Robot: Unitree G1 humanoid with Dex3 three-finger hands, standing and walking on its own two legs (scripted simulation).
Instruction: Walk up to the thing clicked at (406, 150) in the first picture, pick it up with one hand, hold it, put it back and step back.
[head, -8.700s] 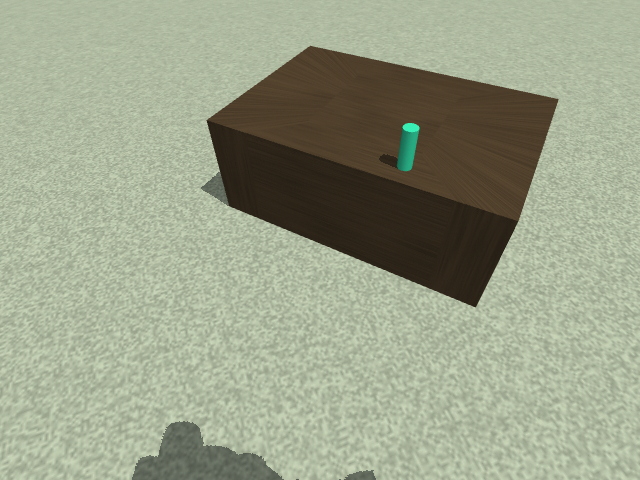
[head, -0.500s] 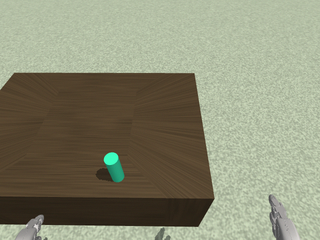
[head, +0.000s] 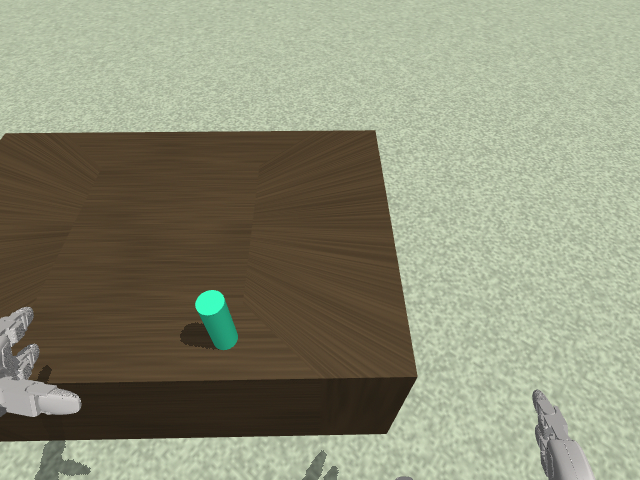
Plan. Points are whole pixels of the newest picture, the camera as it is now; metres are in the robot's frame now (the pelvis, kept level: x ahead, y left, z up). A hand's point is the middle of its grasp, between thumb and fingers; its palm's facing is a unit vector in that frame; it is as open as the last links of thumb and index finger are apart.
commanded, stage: go down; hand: left
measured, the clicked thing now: (218, 321) +0.45 +0.20 -0.21
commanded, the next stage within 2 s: approach in 0.92 s
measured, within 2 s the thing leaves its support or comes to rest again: neither
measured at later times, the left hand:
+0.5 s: hand (29, 320) +0.33 +0.36 +0.04, palm faces +0.21 -0.97 -0.15, open 17.3 cm
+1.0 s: hand (17, 296) +0.36 +0.37 +0.05, palm faces +0.22 -0.97 -0.11, open 17.4 cm
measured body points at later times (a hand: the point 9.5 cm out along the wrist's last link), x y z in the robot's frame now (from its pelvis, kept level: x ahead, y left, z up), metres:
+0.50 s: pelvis -0.01 +0.00 +0.00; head +0.06 +0.02 +0.45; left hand +0.32 +0.41 +0.05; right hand +0.14 -0.26 -0.05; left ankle -0.02 +0.12 -0.70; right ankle +0.04 -0.14 -0.70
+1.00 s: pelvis +0.00 +0.00 +0.00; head +0.07 +0.03 +0.44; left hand +0.34 +0.42 +0.06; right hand +0.15 -0.26 -0.05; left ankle -0.02 +0.12 -0.70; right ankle +0.04 -0.14 -0.70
